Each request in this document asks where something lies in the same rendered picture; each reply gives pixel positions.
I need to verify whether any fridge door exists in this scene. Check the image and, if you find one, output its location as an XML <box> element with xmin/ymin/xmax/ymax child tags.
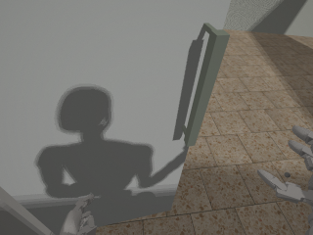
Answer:
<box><xmin>0</xmin><ymin>0</ymin><xmax>231</xmax><ymax>235</ymax></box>

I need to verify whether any robot right hand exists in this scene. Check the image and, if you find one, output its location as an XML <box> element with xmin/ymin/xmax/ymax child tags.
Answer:
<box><xmin>257</xmin><ymin>125</ymin><xmax>313</xmax><ymax>212</ymax></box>

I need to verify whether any robot left hand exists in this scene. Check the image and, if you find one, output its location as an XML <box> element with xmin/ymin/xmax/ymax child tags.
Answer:
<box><xmin>60</xmin><ymin>194</ymin><xmax>97</xmax><ymax>235</ymax></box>

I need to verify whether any handle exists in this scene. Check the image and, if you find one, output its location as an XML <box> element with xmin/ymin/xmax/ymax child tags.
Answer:
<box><xmin>181</xmin><ymin>23</ymin><xmax>230</xmax><ymax>147</ymax></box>

